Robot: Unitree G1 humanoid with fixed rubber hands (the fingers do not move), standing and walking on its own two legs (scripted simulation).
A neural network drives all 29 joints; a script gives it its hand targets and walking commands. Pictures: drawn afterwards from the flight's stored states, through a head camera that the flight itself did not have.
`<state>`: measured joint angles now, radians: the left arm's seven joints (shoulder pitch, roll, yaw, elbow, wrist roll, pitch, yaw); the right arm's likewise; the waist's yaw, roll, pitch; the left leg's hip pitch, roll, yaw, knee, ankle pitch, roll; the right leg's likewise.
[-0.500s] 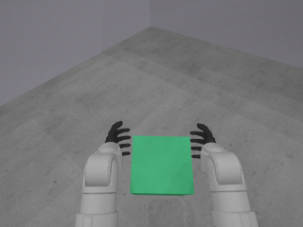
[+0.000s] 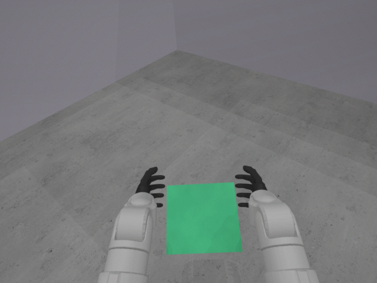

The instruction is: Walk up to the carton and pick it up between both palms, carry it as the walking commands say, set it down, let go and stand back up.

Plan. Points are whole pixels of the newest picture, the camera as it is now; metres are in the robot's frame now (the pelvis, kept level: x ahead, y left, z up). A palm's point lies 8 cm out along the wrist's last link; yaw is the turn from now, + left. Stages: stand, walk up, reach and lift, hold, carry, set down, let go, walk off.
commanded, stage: carry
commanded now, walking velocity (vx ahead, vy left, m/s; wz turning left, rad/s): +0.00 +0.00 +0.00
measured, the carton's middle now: (202, 221) +0.31 -0.01 -0.07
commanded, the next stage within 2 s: hold in 1.60 s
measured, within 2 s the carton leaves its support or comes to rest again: neither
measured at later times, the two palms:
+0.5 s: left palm (144, 202) +0.30 +0.12 +0.06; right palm (258, 200) +0.29 -0.13 +0.05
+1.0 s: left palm (129, 219) +0.25 +0.14 +0.06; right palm (253, 221) +0.25 -0.10 +0.05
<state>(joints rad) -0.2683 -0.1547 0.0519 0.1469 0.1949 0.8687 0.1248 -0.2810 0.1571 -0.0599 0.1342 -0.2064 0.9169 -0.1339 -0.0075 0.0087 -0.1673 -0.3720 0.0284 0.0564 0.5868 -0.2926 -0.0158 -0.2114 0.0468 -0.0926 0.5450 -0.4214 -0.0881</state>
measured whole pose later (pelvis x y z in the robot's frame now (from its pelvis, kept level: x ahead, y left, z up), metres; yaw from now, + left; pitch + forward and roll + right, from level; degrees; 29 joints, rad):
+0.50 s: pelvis -0.01 +0.00 +0.00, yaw -1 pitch +5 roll +1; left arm -0.29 -0.16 0.07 0.20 0.20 0.79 0.13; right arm -0.29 0.16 -0.07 0.21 -0.23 0.81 -0.14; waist 0.01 -0.01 -0.15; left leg -0.37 0.03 0.05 0.58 -0.28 -0.01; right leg -0.21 0.04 -0.11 0.53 -0.41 -0.09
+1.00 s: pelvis -0.06 +0.02 +0.00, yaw -1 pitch +2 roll +0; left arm -0.35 -0.18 0.12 0.31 0.26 0.75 0.12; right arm -0.32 0.17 -0.12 0.31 -0.25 0.76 -0.12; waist 0.02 0.00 -0.14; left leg -0.38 0.03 0.05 0.55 -0.21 0.00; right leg -0.25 0.03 -0.12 0.55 -0.35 -0.08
